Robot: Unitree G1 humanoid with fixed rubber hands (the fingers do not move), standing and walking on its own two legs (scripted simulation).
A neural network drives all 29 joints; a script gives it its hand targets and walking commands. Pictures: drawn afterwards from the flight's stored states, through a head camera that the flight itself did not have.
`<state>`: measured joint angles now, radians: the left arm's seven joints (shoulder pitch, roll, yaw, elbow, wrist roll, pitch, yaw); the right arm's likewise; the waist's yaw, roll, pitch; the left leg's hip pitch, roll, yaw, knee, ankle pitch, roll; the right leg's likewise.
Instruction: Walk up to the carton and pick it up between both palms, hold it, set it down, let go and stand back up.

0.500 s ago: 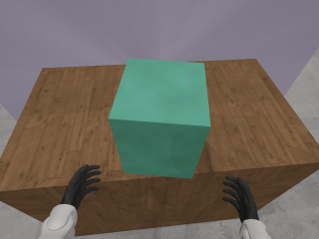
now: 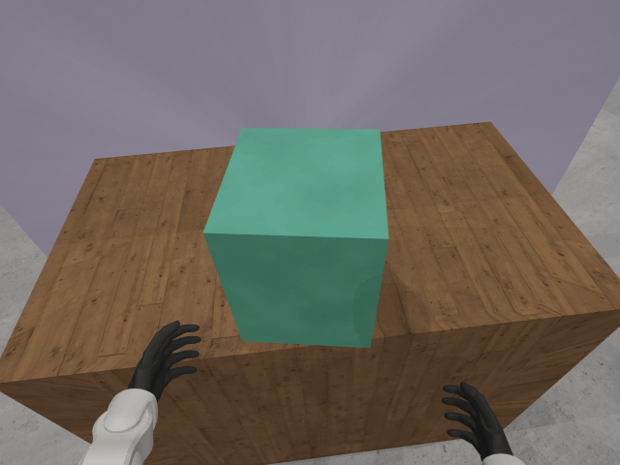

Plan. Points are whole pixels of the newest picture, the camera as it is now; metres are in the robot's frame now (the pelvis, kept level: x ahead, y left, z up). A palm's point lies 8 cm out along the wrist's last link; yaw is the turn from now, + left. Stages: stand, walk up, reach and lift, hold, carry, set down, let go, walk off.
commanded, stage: set down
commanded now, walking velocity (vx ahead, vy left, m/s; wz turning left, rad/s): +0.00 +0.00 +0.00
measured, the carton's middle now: (307, 240) +0.41 +0.04 +0.05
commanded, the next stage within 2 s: let go in 0.16 s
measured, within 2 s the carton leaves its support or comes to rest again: neither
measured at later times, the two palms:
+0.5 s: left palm (152, 378) +0.21 +0.23 +0.00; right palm (499, 459) +0.16 -0.22 -0.08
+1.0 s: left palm (153, 387) +0.21 +0.23 -0.01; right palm out of the picture +0.09 -0.23 -0.13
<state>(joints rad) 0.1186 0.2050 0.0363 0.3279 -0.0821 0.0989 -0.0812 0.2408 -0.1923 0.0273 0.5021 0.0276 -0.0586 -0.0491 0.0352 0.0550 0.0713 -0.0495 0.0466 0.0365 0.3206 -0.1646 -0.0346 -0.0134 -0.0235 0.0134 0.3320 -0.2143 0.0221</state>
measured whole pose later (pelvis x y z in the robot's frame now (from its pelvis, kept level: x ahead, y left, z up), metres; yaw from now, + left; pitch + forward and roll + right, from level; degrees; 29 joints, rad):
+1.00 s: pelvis +0.00 +0.00 -0.01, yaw +6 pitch +2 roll +0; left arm 0.16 0.23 -0.03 0.29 0.02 -0.14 -0.01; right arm 0.27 -0.21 -0.04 0.87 -0.05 0.00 0.08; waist 0.00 -0.02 -0.03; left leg -0.32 0.01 -0.05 0.50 -0.22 -0.03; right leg -0.23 -0.05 -0.07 0.50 -0.30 0.03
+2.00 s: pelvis +0.01 -0.02 -0.02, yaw +9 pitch +1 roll +0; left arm 0.15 0.20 0.02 0.32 0.01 -0.12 0.01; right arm 0.22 -0.18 -0.03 0.86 -0.04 0.03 0.06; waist -0.01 0.00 -0.04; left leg -0.32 0.01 -0.11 0.55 -0.25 -0.07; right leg -0.22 -0.05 -0.13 0.57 -0.37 -0.01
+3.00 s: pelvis +0.01 -0.03 -0.02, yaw +10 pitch +0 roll +1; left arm 0.14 0.21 0.01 0.31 0.01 -0.10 0.02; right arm 0.22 -0.18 -0.03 0.83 -0.04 0.04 0.05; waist 0.00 -0.01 -0.02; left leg -0.30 0.01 -0.11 0.54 -0.24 -0.07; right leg -0.20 -0.06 -0.14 0.58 -0.38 -0.01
